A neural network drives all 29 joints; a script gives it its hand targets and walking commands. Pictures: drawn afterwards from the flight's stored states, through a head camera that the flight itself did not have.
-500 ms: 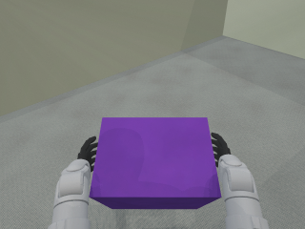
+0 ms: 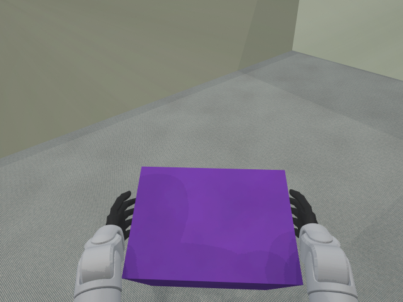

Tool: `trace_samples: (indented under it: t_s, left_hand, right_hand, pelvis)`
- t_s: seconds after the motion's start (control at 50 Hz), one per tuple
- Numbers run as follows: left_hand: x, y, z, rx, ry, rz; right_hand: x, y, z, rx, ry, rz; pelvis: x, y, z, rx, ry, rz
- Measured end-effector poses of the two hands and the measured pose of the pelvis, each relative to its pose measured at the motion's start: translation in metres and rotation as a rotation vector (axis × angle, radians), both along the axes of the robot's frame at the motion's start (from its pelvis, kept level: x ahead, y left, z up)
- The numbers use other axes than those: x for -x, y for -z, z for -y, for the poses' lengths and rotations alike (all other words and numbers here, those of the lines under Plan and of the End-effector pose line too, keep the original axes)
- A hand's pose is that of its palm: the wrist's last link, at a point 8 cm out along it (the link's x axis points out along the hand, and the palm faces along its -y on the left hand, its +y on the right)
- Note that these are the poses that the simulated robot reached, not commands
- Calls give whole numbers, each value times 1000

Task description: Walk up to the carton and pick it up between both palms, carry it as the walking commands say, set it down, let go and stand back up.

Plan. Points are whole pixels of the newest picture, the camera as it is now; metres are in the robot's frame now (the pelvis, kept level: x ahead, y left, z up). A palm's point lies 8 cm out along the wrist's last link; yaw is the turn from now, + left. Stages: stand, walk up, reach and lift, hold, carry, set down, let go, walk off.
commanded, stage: reach and lift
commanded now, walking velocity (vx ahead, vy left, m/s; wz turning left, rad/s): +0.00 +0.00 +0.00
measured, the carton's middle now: (210, 234) +0.29 -0.01 -0.01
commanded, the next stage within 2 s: hold in 0.16 s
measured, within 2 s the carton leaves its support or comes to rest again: neither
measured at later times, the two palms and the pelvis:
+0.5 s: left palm (136, 225) +0.28 +0.14 +0.06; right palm (317, 213) +0.29 -0.23 +0.04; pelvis +0.01 -0.05 +0.00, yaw +1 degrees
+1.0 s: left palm (111, 233) +0.26 +0.18 +0.07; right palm (300, 223) +0.27 -0.19 +0.04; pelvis -0.02 -0.01 +0.00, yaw +0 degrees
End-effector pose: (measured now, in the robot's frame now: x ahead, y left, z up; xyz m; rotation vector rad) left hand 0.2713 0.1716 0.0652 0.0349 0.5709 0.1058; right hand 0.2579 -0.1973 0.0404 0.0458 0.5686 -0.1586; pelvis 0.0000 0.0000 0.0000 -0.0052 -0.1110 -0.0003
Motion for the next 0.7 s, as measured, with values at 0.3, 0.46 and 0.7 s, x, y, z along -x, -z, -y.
trace_samples:
  t_s: [0.3, 0.46, 0.7]
  left_hand:
    - [9, 44, 23, 54, -49, -116]
    - [-10, 2, 35, -57, -55, -35]
    - [35, 60, 28, 143, -120, -125]
  right_hand:
    - [-10, 15, 24, 26, -35, -114]
    - [-32, 9, 34, -33, -62, -32]
    - [-13, 2, 24, 94, -77, -132]
  pelvis:
    - [11, 2, 26, -8, -12, -2]
    - [-8, -1, 39, -10, -12, -34]
    - [-2, -2, 72, -6, -20, -25]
